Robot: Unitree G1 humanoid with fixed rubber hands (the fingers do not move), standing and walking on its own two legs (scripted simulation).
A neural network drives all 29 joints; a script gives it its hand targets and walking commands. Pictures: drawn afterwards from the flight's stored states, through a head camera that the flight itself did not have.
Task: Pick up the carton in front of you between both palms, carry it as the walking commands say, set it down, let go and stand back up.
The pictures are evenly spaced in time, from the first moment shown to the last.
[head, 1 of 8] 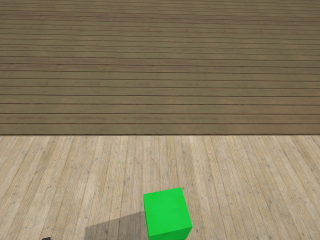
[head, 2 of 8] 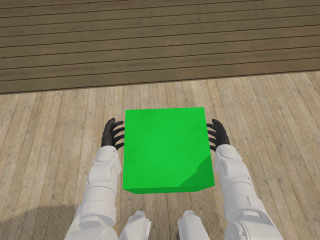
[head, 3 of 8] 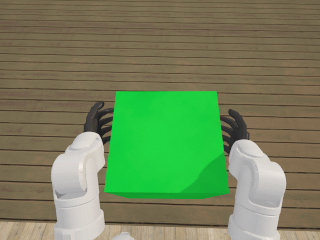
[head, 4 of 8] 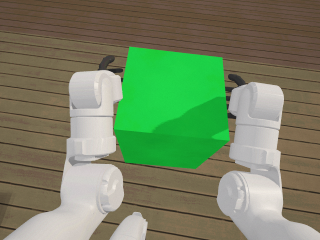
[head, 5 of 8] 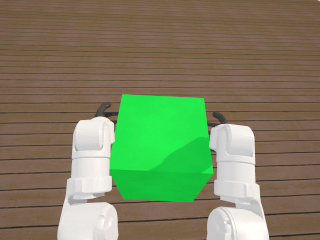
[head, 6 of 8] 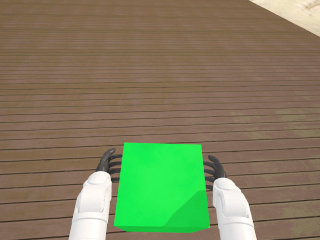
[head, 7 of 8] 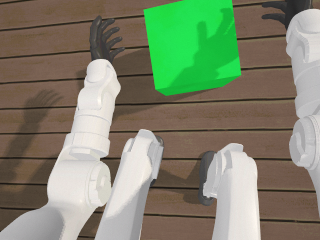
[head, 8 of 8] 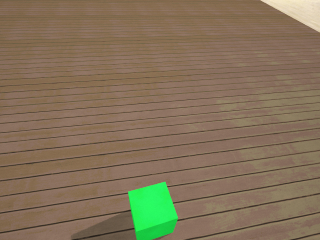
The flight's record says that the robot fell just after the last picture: no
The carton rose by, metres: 1.17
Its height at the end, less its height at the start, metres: +0.44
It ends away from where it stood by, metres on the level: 5.79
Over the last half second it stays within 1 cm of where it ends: yes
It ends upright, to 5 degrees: yes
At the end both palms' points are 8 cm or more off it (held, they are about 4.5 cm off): yes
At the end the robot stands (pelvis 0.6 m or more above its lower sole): yes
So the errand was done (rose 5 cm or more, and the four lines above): yes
